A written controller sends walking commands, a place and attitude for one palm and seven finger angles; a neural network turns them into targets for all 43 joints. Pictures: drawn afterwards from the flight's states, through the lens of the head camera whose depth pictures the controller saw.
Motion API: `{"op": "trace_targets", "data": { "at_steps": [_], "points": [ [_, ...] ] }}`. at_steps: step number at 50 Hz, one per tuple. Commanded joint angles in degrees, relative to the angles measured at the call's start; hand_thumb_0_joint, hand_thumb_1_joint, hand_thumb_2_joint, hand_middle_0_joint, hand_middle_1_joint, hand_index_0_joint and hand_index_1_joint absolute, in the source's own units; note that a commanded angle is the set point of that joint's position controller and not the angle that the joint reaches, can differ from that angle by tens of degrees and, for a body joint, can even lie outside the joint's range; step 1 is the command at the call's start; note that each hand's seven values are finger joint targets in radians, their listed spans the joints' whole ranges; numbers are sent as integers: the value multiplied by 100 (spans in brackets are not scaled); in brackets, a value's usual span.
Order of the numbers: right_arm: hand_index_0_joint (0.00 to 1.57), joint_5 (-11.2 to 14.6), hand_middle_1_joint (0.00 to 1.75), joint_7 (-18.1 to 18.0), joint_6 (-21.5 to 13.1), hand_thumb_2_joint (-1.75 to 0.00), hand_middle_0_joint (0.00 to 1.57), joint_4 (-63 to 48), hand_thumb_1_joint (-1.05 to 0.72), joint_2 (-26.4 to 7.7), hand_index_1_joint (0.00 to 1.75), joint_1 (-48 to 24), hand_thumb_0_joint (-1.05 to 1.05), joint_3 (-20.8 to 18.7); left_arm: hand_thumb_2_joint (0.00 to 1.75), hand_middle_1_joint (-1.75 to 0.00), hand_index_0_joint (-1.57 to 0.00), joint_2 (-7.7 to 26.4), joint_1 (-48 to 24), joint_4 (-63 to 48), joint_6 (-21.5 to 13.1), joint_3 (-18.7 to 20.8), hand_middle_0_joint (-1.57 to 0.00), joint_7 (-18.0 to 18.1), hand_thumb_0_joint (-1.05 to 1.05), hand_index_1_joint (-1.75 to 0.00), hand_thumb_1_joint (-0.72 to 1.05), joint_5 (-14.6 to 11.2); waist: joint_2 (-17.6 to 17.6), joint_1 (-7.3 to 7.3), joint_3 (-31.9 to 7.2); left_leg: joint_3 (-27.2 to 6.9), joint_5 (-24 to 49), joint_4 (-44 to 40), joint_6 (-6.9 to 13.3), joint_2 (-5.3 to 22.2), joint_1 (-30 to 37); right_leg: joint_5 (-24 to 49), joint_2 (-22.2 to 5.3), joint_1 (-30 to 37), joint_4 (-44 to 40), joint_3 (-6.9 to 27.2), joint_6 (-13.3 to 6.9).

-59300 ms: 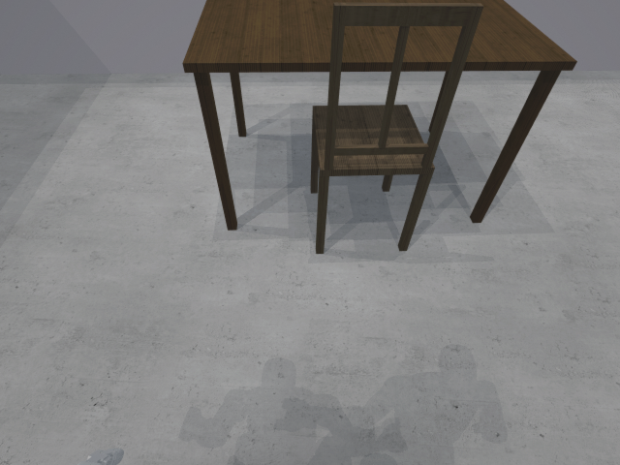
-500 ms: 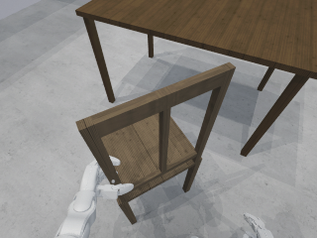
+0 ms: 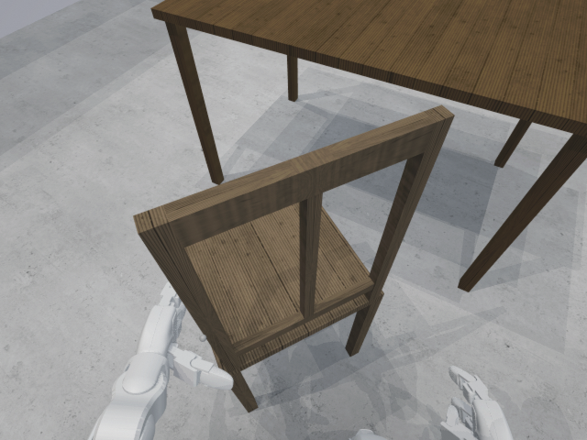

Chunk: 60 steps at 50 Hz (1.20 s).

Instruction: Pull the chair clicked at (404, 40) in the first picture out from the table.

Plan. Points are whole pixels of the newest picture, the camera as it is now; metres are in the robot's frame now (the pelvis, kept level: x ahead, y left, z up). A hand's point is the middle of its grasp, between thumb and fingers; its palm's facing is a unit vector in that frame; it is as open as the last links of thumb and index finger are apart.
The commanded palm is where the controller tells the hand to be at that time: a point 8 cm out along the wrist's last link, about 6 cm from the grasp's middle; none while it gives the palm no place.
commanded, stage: draw the fingers out of the gap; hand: left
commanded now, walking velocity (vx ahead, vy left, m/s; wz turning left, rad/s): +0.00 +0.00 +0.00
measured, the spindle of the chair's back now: (308, 267) +0.37 -0.01 -0.01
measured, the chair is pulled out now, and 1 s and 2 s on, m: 0.49 0.49 0.49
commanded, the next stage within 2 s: draw the hand back to the body in 0.80 s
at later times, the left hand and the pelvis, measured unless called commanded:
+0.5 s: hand (189, 398) +0.19 +0.15 -0.04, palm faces +0.00 -0.99 -0.17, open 17.5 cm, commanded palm +0.17 +0.19 -0.02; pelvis +0.00 +0.00 -0.01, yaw +1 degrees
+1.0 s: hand out of the picture +0.14 +0.14 -0.02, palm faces +0.06 -1.00 -0.07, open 17.5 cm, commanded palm +0.11 +0.20 +0.00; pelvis -0.01 +0.01 -0.03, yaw +1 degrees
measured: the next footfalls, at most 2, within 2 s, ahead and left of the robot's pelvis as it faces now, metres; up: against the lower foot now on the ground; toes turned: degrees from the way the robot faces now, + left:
none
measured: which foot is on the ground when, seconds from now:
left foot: down 0.00-1.00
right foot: down 0.00-1.00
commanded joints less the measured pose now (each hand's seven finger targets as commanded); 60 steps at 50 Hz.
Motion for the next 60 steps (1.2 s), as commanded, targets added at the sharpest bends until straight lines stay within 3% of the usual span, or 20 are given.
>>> {"op": "trace_targets", "data": {
  "at_steps": [1,2,3,5,7,10,18,28,30,31,34,35,40,46,47,50,52,56,58,60],
  "points": [
    [20,22,30,-70,-297,-90,20,-839,-90,-750,30,-97,0,-274,20,0,0,499,-730,-1259,-233,136,0,0,0,0,-55,-17,-327,-132,-1439,142,1834,-535,262,-211,320,1875,131,1255,-567,-16,-47],
    [20,17,30,-76,-268,-90,20,-812,-90,-776,30,-69,0,-287,20,0,0,840,-315,-908,-206,560,0,4,0,0,-55,-2,-365,-32,-1299,150,1789,-519,239,-213,176,1837,135,1206,-527,-27,-59],
    [20,18,30,-53,-256,-90,20,-897,-90,-733,30,-98,0,-264,20,0,0,593,-150,-1077,-203,313,0,-43,0,0,-55,14,-279,-2,-1393,172,1786,-527,240,-231,178,1820,126,1228,-501,-20,-55],
    [20,16,30,-45,-279,-90,20,-1008,-90,-740,30,-141,0,-278,20,0,0,697,101,-1333,-220,376,0,-31,0,0,-55,-1,-319,49,-1426,158,1789,-524,244,-227,106,1840,110,1358,-502,-5,-76],
    [20,27,30,-34,-307,-90,20,-1112,-90,-692,30,-135,0,-275,20,0,0,491,411,-1763,-265,127,0,-30,0,0,-55,9,-172,19,-1465,175,1907,-508,243,-215,216,1916,112,1305,-462,-25,-79],
    [20,20,30,-58,-357,-90,20,-1162,-90,-690,30,-145,0,-301,20,0,0,687,974,-2009,-273,295,0,56,0,0,-55,7,-328,50,-1346,155,1795,-443,244,-219,55,1834,125,1295,-462,-20,-82],
    [20,20,30,-158,-545,-90,20,-1241,-90,-663,30,-97,0,-252,20,0,0,561,1198,-2773,-380,-22,0,63,0,0,-55,60,-134,-114,-1138,95,1249,-275,287,-274,-18,1062,149,738,-426,-36,-51],
    [20,26,30,-188,-620,-90,20,-1432,-90,-579,30,-194,0,-244,20,0,0,406,2284,-3229,-184,-196,0,59,0,0,-55,107,-217,-22,-1103,13,1094,-199,275,-289,-203,768,158,599,-302,-113,-71],
    [20,24,30,-207,-576,-90,20,-1430,-90,-560,30,-263,0,-261,20,0,0,569,2573,-3182,-113,-25,0,119,0,0,-55,154,-268,30,-988,16,1055,-173,273,-283,-327,698,168,583,-306,-109,-84],
    [20,19,30,-201,-571,-90,20,-1471,-90,-550,30,-229,0,-236,20,0,0,448,2525,-3329,-120,-186,0,117,0,0,-55,173,-275,-36,-939,8,1035,-162,280,-290,-308,699,166,516,-292,-111,-74],
    [20,21,30,-195,-579,-90,20,-1564,-90,-479,30,-249,0,-257,20,0,0,334,2925,-3613,-135,-298,0,148,0,0,-55,210,-105,29,-979,18,1013,-127,269,-298,-316,644,167,472,-234,-124,-92],
    [20,19,30,-209,-561,-90,20,-1559,-90,-489,30,-274,0,-275,20,0,0,509,3070,-3634,-129,-124,0,187,0,0,-55,232,-158,76,-1002,1,1035,-120,269,-289,-396,616,178,498,-210,-136,-115],
    [20,19,30,-248,-537,-90,20,-1614,-90,-465,30,-275,0,-286,20,0,0,451,3360,-3795,-187,-229,0,152,0,0,-55,274,-227,30,-786,0,811,-12,284,-295,-548,372,205,260,-194,-125,-110],
    [20,30,30,-271,-587,-90,20,-1701,-90,-408,30,-231,0,-313,20,0,0,299,3843,-4160,-287,-429,0,76,0,0,-55,267,-194,29,-969,-4,864,101,297,-311,-572,419,214,225,-69,-145,-111],
    [20,32,30,-283,-740,-90,20,-1624,-90,-374,30,-216,0,-307,20,0,0,-9,3338,-4888,-1009,-269,0,-97,0,0,-55,-440,-415,-30,-828,-43,966,351,265,-358,-682,609,267,-27,22,-240,-112],
    [20,33,30,-255,-914,-90,20,-1323,-90,-368,30,-198,0,-383,20,0,0,540,3609,-4727,-1849,298,0,-345,0,0,-55,-575,-138,147,-1115,-12,1079,477,232,-346,-758,664,271,54,257,-166,-158],
    [20,66,30,-173,-977,-90,20,-1238,-90,-314,30,-254,0,-407,20,0,0,401,3668,-4690,-2356,277,0,-551,0,0,-55,-656,142,169,-1091,-20,1110,539,191,-330,-767,654,275,-128,430,-183,-178],
    [20,83,30,42,-997,-90,20,-1092,-90,-274,30,-507,0,-475,20,0,0,469,3608,-4339,-3329,390,0,-1075,0,0,-55,-778,-57,164,-1016,-40,879,844,165,-275,-1245,473,262,-344,667,-56,-177],
    [20,158,30,75,-897,-90,20,-1256,-90,-296,30,-613,0,-516,20,0,0,557,4045,-4213,-3203,600,0,-1314,0,0,-55,-884,-56,254,-1182,33,707,677,192,-276,-1146,340,226,9,449,48,-152],
    [20,226,30,26,-759,-90,20,-1404,-90,-336,30,-733,0,-492,20,0,0,817,4152,-4312,-2772,958,0,-1385,0,0,-55,-1009,-125,322,-1213,40,497,479,217,-290,-1106,-6,225,318,216,92,-143]
  ]
}}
